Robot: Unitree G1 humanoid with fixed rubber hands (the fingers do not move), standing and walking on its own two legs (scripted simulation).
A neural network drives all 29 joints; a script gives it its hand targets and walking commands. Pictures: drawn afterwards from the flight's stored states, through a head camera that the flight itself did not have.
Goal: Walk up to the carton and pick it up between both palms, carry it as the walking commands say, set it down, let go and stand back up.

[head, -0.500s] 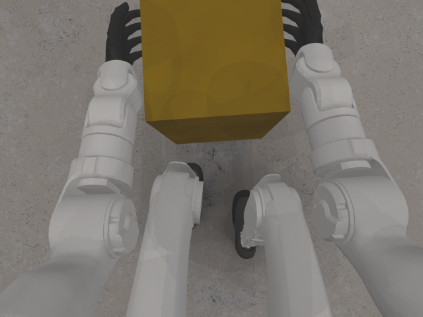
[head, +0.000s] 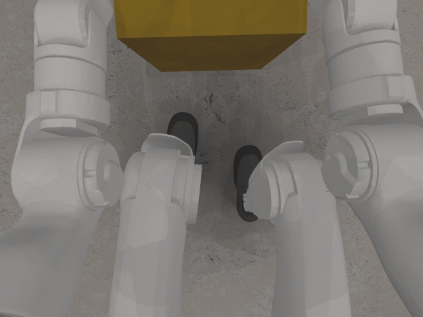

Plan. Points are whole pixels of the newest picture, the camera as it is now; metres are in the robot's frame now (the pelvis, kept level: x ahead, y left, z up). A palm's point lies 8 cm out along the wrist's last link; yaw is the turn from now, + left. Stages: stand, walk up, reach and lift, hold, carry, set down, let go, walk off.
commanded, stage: set down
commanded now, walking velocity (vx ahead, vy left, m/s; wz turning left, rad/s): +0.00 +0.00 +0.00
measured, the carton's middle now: out of the picture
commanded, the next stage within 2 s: none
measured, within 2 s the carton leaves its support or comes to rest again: neither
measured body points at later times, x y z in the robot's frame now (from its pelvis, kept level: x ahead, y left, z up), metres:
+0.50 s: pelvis +0.01 +0.00 -0.03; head +0.38 +0.04 +0.19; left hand +0.56 +0.22 -0.21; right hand +0.60 -0.08 -0.20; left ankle +0.16 +0.10 -0.39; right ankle +0.10 -0.08 -0.39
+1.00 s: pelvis +0.01 +0.00 -0.04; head +0.38 +0.04 +0.19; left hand +0.56 +0.22 -0.21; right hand +0.60 -0.07 -0.21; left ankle +0.16 +0.10 -0.39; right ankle +0.10 -0.08 -0.39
